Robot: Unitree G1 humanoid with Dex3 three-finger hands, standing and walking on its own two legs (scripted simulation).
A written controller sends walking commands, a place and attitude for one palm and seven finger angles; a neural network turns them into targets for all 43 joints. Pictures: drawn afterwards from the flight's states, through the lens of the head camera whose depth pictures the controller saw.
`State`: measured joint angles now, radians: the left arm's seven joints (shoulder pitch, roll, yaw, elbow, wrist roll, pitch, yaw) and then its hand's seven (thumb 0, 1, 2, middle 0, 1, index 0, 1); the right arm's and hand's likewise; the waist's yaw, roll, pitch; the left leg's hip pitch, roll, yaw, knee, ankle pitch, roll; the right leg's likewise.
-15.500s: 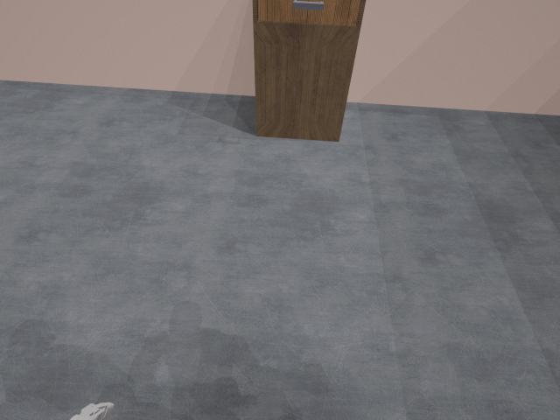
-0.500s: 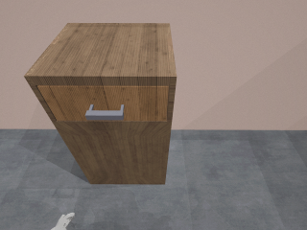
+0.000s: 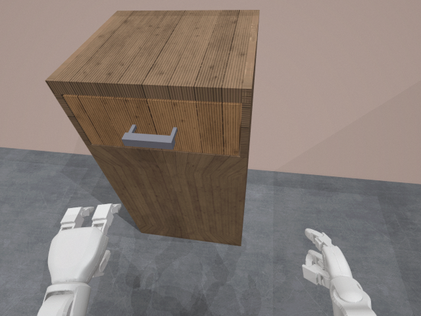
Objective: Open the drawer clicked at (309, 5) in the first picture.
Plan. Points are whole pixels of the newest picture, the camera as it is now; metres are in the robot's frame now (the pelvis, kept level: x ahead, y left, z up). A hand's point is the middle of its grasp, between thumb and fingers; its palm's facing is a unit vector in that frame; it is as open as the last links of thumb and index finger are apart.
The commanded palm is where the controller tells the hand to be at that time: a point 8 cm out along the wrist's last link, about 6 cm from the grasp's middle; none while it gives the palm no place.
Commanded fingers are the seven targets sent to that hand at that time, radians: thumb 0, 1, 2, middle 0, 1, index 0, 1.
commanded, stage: raise the hand with hooked fingers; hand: left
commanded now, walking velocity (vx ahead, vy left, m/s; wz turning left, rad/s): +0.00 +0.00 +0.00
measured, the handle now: (151, 135) +0.52 +0.25 +0.02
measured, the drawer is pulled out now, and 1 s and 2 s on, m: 0.00 0.00 0.00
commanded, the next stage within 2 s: move the hooked fingers above the handle in 1.24 s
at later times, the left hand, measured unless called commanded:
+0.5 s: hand (138, 176) +0.34 +0.20 +0.08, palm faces +0.11 -0.09 -0.99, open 12.9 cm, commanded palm +0.30 +0.21 +0.14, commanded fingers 0.00 -0.48 0.31 -0.30 -1.18 -0.30 -1.18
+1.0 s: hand (109, 149) +0.36 +0.25 +0.13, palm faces +0.04 -0.11 -0.99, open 13.9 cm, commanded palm +0.32 +0.26 +0.19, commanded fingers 0.00 -0.50 0.30 -0.30 -1.20 -0.30 -1.20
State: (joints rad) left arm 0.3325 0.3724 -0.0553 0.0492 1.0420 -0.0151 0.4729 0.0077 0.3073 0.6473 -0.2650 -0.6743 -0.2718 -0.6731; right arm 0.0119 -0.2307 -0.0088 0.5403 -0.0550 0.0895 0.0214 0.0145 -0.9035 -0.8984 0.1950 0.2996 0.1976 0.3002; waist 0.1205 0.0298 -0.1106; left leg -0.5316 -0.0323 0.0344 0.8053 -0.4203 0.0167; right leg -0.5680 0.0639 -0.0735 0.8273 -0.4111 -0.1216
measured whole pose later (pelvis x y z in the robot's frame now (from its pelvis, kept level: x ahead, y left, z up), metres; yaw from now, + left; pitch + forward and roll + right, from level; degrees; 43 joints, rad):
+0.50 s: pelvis +0.04 +0.00 +0.02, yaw -8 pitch +10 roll +3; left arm 0.17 0.38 -0.02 -0.04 0.93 0.12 0.32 0.00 -0.26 0.40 -0.30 -1.05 -0.30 -1.05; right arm 0.10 -0.30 -0.06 0.65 0.01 0.12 -0.02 0.02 -0.91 -0.90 0.19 0.30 0.19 0.30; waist 0.05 0.06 -0.10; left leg -0.38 -0.08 -0.06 0.60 -0.36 0.02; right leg -0.47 0.11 0.08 0.67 -0.35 -0.11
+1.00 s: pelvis +0.02 +0.06 +0.03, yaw -6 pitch +2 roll +0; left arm -0.14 0.45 -0.11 0.06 0.92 0.19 0.02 0.00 -0.49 0.30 -0.31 -1.20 -0.32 -1.20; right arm 0.08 -0.22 0.03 0.60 0.03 0.16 -0.03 0.01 -0.90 -0.90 0.20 0.30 0.20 0.30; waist 0.07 0.07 -0.05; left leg -0.22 -0.11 -0.06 0.49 -0.30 0.07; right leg -0.28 0.06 0.06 0.53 -0.28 -0.04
